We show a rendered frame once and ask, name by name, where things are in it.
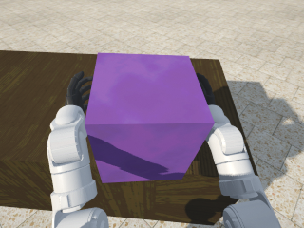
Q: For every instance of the robot right hand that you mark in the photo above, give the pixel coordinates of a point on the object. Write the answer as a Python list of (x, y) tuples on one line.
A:
[(206, 89)]

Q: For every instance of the robot right upper arm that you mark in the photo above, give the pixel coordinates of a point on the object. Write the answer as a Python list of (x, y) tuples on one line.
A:
[(249, 214)]

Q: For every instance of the robot left hand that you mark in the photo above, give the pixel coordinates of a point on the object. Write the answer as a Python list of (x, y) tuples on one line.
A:
[(75, 91)]

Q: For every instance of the robot left forearm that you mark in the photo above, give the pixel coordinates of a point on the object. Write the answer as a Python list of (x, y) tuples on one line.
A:
[(69, 162)]

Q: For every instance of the carton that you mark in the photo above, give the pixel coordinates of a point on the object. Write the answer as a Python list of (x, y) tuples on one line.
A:
[(146, 117)]

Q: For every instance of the pedestal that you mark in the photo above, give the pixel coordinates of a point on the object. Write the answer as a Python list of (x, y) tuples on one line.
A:
[(33, 88)]

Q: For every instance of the robot left upper arm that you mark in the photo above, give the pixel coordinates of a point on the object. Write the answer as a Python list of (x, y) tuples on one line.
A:
[(86, 218)]

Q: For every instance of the robot right forearm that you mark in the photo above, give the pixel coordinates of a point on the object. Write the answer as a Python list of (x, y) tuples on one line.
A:
[(236, 175)]

